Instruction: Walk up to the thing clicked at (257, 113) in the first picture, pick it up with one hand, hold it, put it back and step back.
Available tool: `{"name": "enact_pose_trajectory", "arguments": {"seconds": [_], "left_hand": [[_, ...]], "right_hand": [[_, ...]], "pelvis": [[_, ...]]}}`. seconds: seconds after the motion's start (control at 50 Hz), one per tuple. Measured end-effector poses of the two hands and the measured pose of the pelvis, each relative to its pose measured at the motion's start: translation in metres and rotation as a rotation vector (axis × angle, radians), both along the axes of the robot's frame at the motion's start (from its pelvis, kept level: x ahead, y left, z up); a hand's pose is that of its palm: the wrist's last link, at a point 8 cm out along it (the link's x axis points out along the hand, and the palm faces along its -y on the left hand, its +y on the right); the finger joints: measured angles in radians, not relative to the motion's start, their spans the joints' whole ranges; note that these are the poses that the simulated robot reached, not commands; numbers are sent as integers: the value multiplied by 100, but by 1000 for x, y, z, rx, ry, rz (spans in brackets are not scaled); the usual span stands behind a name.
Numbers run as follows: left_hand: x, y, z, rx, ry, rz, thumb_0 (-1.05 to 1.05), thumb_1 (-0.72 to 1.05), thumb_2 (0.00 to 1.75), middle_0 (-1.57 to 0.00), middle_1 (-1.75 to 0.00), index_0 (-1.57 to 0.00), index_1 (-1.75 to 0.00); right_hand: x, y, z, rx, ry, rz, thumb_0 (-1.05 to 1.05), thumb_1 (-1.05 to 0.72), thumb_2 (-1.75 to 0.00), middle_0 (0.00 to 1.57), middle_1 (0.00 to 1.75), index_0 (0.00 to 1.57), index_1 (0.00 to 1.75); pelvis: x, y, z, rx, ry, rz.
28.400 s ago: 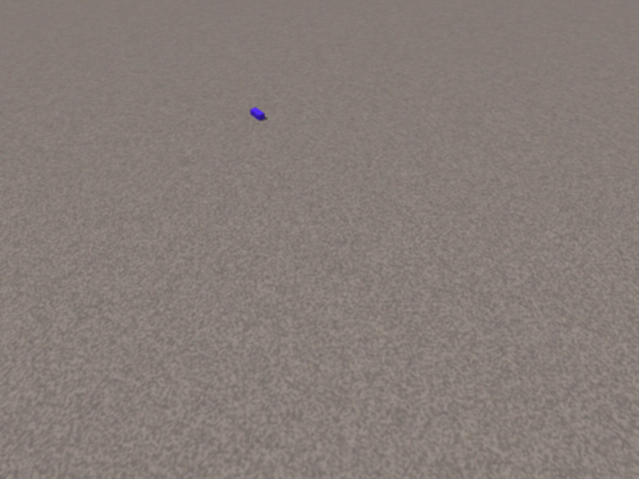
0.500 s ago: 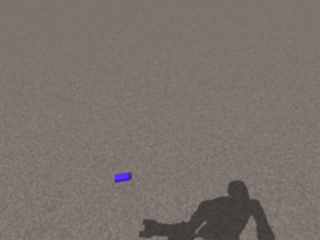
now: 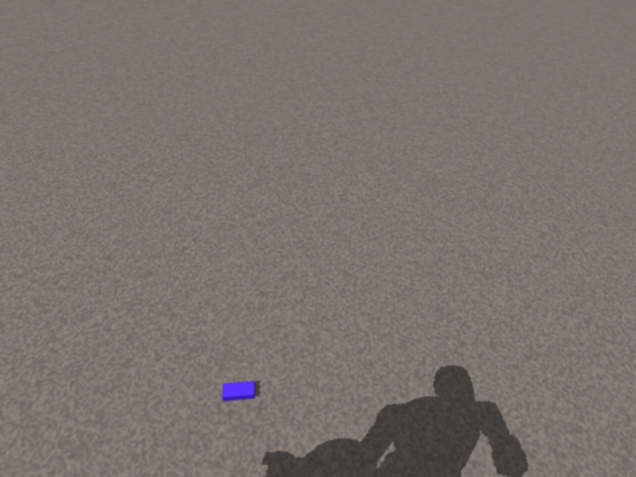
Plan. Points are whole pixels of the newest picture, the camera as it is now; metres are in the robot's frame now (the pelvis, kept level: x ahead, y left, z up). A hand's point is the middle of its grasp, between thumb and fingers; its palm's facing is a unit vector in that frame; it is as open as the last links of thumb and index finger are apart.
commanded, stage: walk up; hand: left
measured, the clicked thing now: (238, 391) +0.50 +0.21 -0.74
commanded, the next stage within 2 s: stand in 1.34 s
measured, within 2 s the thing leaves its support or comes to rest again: neither
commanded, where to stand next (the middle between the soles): +0.13 -0.04 m, yaw +2 degrees
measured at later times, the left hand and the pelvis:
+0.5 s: hand out of the picture +0.15 +0.24 -0.14, palm faces -0.04 -0.94 -0.35, open 7.4 cm; pelvis +0.05 -0.01 +0.01, yaw -1 degrees
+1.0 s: hand out of the picture +0.13 +0.23 -0.13, palm faces -0.03 -0.95 -0.32, open 7.4 cm; pelvis +0.05 -0.02 +0.02, yaw -1 degrees
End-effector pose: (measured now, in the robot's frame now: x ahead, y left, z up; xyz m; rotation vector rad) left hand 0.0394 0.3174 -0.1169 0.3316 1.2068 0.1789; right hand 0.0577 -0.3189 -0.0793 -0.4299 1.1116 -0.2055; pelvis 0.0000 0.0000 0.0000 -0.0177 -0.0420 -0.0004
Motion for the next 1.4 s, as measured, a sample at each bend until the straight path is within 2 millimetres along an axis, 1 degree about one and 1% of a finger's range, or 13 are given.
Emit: {"name": "enact_pose_trajectory", "arguments": {"seconds": [0.08,0.14,0.24,0.32,0.4,0.48,0.58,0.7,0.84,1.0,1.1,1.24,1.4], "left_hand": [[25,-1,1,-10,2,-12,1,91,90,-20,-30,-20,-30],[40,-5,2,-9,-2,-19,1,91,90,-20,-30,-20,-30],[58,-13,0,25,-19,-21,1,91,90,-21,-30,-20,-30],[70,-22,4,25,-24,-28,1,91,90,-21,-30,-20,-30],[88,-28,11,15,-46,-31,1,91,90,-21,-30,-20,-30],[103,-33,16,5,-77,-30,1,91,90,-21,-30,-20,-30],[114,-37,21,-4,-83,-31,1,91,90,-21,-30,-20,-30],[113,-41,24,-16,-59,-24,1,91,90,-21,-30,-20,-30],[101,-42,22,-22,-19,-3,1,91,90,-21,-30,-20,-30],[83,-42,20,-23,29,22,1,91,90,-21,-30,-20,-30],[77,-41,20,-20,46,35,1,91,90,-21,-30,-20,-30],[75,-40,21,-15,48,42,1,91,90,-21,-30,-20,-30],[83,-42,23,-9,33,27,1,91,90,-21,-30,-20,-30]], "right_hand": [[18,7,8,-3,-15,2,1,-90,-90,21,30,21,30],[31,6,5,-1,-15,4,1,-90,-90,21,30,21,30],[53,-4,-16,28,-22,-13,1,-90,-90,21,30,21,30],[67,0,-29,66,-18,-38,1,-90,-90,21,30,21,30],[71,8,-33,103,-1,-40,1,-90,-90,21,30,21,30],[70,12,-31,119,24,-40,1,-90,-90,21,30,21,30],[68,10,-26,119,46,-55,1,-90,-90,21,30,21,30],[63,2,-18,102,71,-73,1,-90,-90,21,30,21,30],[58,-5,-13,86,93,-88,1,-90,-90,21,30,21,30],[57,-3,-14,92,105,-89,1,-90,-90,21,30,20,30],[58,1,-16,104,109,-87,1,-90,-90,21,30,20,30],[62,5,-18,117,106,-85,1,-90,-90,21,30,21,30],[66,5,-18,115,100,-82,1,-90,-90,21,30,21,30]], "pelvis": [[15,1,6,-2,2,-9],[23,-1,6,-1,3,-12],[34,-10,-5,-3,-1,-19],[41,-12,-6,8,-6,-15],[45,-12,0,19,-7,-17],[47,-14,6,21,-12,-17],[47,-16,13,22,-13,-18],[47,-17,20,20,-10,-17],[48,-18,23,16,-10,-16],[48,-19,25,15,-6,-15],[49,-19,25,15,-4,-13],[51,-19,25,16,-3,-11],[54,-20,26,18,1,-11]]}}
